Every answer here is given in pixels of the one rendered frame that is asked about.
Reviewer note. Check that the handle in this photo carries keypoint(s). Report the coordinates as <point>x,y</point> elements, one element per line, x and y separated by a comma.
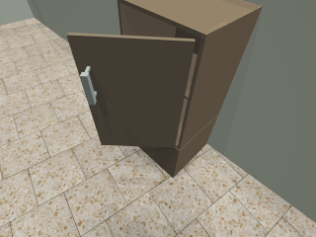
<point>88,87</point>

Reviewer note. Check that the cupboard door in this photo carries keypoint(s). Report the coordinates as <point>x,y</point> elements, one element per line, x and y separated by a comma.
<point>141,84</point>

